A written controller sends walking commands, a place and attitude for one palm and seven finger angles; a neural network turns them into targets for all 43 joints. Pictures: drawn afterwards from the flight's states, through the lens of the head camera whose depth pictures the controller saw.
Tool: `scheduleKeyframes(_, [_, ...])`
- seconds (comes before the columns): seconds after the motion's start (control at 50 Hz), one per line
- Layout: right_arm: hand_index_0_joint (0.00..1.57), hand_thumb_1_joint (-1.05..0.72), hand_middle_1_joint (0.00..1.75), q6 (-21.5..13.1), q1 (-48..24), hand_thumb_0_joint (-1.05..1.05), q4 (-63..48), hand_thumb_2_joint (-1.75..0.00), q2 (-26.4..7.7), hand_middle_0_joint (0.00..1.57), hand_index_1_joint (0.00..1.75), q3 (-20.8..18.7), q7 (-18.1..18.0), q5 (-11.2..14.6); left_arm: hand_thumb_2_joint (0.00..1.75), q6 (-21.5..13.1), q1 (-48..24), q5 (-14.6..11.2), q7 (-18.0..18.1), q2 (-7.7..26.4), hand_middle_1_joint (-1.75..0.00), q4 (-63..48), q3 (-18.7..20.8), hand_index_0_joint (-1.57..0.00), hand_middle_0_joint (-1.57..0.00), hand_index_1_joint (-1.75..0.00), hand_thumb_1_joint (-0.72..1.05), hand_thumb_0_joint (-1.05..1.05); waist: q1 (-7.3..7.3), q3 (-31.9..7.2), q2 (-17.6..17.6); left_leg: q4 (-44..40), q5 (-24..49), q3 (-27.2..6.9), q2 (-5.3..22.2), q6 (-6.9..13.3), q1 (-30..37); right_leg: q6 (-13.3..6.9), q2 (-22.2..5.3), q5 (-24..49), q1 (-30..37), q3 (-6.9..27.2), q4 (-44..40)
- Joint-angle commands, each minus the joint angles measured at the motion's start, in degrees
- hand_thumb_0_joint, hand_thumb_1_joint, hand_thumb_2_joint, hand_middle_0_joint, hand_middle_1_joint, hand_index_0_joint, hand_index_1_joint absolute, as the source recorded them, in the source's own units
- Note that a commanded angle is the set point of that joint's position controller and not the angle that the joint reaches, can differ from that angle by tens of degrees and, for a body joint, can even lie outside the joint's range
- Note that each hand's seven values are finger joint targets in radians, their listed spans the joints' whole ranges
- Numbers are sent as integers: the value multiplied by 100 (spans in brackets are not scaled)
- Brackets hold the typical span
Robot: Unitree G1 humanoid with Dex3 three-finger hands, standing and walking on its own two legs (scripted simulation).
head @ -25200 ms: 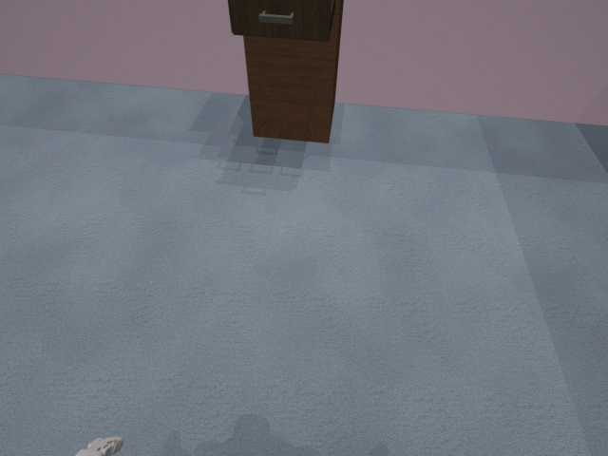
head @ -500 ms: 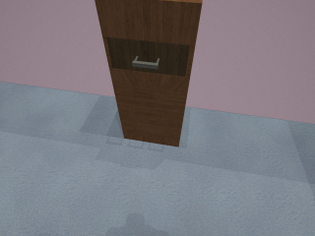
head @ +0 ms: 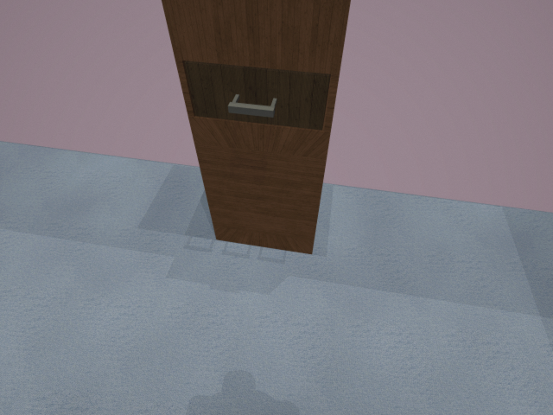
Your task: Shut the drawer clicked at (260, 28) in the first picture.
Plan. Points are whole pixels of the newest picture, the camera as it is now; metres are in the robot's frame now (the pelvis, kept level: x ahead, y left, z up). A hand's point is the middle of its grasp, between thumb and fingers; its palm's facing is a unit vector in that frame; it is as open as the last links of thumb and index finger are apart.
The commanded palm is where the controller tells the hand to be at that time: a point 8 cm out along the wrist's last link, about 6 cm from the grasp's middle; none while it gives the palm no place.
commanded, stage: look to check the result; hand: left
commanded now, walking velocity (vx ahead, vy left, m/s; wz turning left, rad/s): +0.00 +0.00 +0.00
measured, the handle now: (253, 104) +0.87 +0.11 -0.03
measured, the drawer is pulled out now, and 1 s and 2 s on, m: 0.00 0.00 0.00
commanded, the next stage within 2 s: stand and wait in 0.42 s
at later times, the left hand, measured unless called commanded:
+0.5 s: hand out of the picture -0.01 +0.14 -0.17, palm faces +0.06 -0.98 -0.17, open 7.4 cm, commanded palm none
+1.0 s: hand out of the picture +0.00 +0.14 -0.17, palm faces +0.06 -0.98 -0.17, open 7.4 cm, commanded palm none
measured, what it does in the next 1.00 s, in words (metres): stands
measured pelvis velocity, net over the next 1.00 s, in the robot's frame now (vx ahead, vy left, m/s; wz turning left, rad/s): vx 0.02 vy -0.02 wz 0.00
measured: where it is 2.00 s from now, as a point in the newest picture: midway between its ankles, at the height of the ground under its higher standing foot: outside the picture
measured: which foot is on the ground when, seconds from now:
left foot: down 0.00-1.00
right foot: down 0.00-1.00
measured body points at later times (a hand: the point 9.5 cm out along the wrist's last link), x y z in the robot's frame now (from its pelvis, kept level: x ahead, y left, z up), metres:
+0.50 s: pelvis +0.01 -0.01 +0.00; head +0.02 -0.02 +0.45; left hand -0.01 +0.20 -0.16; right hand +0.00 -0.22 -0.17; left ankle +0.04 +0.11 -0.74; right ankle -0.01 -0.11 -0.74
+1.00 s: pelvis +0.02 -0.02 +0.00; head +0.04 -0.03 +0.45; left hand -0.01 +0.19 -0.16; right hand +0.00 -0.23 -0.16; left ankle +0.04 +0.11 -0.74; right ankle -0.01 -0.11 -0.74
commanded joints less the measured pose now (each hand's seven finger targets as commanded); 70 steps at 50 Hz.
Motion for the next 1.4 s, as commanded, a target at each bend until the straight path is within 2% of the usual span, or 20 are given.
scheduleKeyframes(0.0, [20,-90,30,-31,433,0,-68,-90,-464,20,30,-92,-26,28,90,-50,479,0,47,485,-30,-47,56,-20,-20,-30,90,0,-26,339,-116,-447,61,-540,547,155,245,-221,-552,-104,-567,493,-692])
scheduleKeyframes(0.02, [20,-90,30,-39,436,0,-63,-90,-469,20,30,-92,-27,27,90,-50,476,-1,45,496,-30,-49,59,-20,-20,-30,90,0,-28,283,-15,-449,109,-528,547,150,279,-216,-562,-50,-524,487,-680])
scheduleKeyframes(0.08, [20,-90,30,-52,374,0,-65,-90,-514,20,30,-89,-38,39,90,-56,488,-1,50,517,-30,-39,62,-20,-20,-30,90,0,-1,270,-10,-427,308,-534,574,149,322,-205,-545,128,-472,484,-657])
scheduleKeyframes(0.14, [20,-90,30,-34,361,0,-42,-90,-496,20,30,-73,-32,35,90,-43,425,-3,46,512,-30,-26,55,-20,-20,-30,90,0,-27,441,-64,-486,84,-526,560,129,219,-202,-553,-87,-534,480,-725])
scheduleKeyframes(0.26, [20,-90,30,-47,297,0,-33,-90,-504,20,30,-75,-32,32,90,-56,402,-5,43,529,-30,-37,57,-20,-20,-30,90,0,-21,349,-14,-456,266,-519,554,124,309,-205,-565,70,-463,499,-732])
scheduleKeyframes(0.48, [20,-90,30,-55,220,0,-28,-90,-557,20,30,-77,-44,42,90,-77,378,-6,53,568,-30,-54,66,-20,-20,-30,90,0,-4,248,-155,-363,621,-464,582,97,452,-184,-581,426,-333,476,-736])
scheduleKeyframes(0.5, [20,-90,30,-54,209,0,-7,-90,-530,20,30,-69,-45,38,90,-72,343,-9,52,556,-30,-51,64,-20,-20,-30,90,0,-14,292,-57,-375,601,-457,580,96,421,-185,-593,429,-329,478,-746])
scheduleKeyframes(0.68, [20,-90,30,-40,197,0,-10,-90,-549,20,30,-73,-45,44,90,-84,402,-8,58,590,-30,-63,67,-20,-20,-30,90,0,3,309,-174,-346,627,-408,574,72,455,-171,-591,548,-303,500,-792])
scheduleKeyframes(0.74, [20,-90,30,-45,206,0,15,-90,-526,20,30,-58,-49,36,90,-81,357,-15,53,594,-30,-59,76,-20,-20,-30,90,0,-9,277,-29,-365,647,-401,581,65,447,-176,-599,605,-219,493,-781])
scheduleKeyframes(0.78, [20,-90,30,-45,190,0,-8,-90,-563,20,30,-72,-55,43,90,-90,410,-12,60,586,-30,-59,75,-20,-20,-30,90,0,12,268,-196,-324,708,-394,582,67,479,-160,-601,726,-219,482,-787])
scheduleKeyframes(0.82, [20,-90,30,-37,191,0,21,-90,-530,20,30,-61,-55,38,90,-83,373,-17,59,580,-30,-49,65,-20,-20,-30,90,0,-12,318,-64,-345,648,-389,579,56,464,-168,-591,669,-242,501,-790])
scheduleKeyframes(0.94, [20,-90,30,-48,197,0,29,-90,-543,20,30,-52,-62,39,90,-79,382,-21,55,579,-30,-40,65,-20,-20,-30,90,0,-6,299,-23,-375,671,-403,596,63,486,-179,-589,649,-205,494,-788])
scheduleKeyframes(0.98, [20,-90,30,-50,206,0,13,-90,-584,20,30,-62,-67,42,90,-87,398,-14,58,585,-30,-50,75,-20,-20,-30,90,0,1,234,-120,-352,739,-400,610,61,528,-177,-574,707,-178,482,-777])
scheduleKeyframes(1.16, [20,-90,30,-53,201,0,27,-90,-564,20,30,-49,-69,38,90,-83,383,-19,55,579,-30,-47,73,-20,-20,-30,90,0,-3,311,-68,-385,708,-400,599,59,498,-175,-584,723,-166,482,-790])
scheduleKeyframes(1.2, [20,-90,30,-50,196,0,24,-90,-559,20,30,-52,-64,41,90,-84,400,-17,58,590,-30,-52,73,-20,-20,-30,90,0,4,334,-148,-373,705,-398,601,61,497,-166,-589,705,-191,470,-805])
scheduleKeyframes(1.36, [20,-90,30,-48,174,0,41,-90,-562,20,30,-49,-67,33,90,-86,402,-20,54,582,-30,-56,72,-20,-20,-30,90,0,4,373,-57,-384,678,-395,591,51,491,-175,-586,690,-206,495,-820])
scheduleKeyframes(1.38, [20,-90,30,-46,180,0,28,-90,-590,20,30,-54,-64,45,90,-90,415,-15,59,610,-30,-62,75,-20,-20,-30,90,0,11,338,-152,-375,705,-408,598,52,515,-162,-579,696,-200,488,-818])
